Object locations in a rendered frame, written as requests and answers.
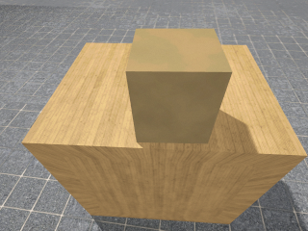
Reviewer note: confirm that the carton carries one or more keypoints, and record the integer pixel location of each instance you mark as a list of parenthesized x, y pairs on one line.
[(176, 78)]

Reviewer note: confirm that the pedestal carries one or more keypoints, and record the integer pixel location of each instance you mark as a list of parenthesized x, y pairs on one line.
[(85, 137)]

